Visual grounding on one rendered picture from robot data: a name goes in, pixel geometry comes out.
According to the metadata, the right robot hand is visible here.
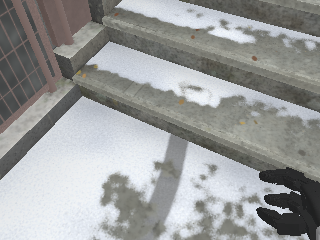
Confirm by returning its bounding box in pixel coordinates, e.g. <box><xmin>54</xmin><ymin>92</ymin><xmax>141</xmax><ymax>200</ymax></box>
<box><xmin>256</xmin><ymin>167</ymin><xmax>320</xmax><ymax>240</ymax></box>

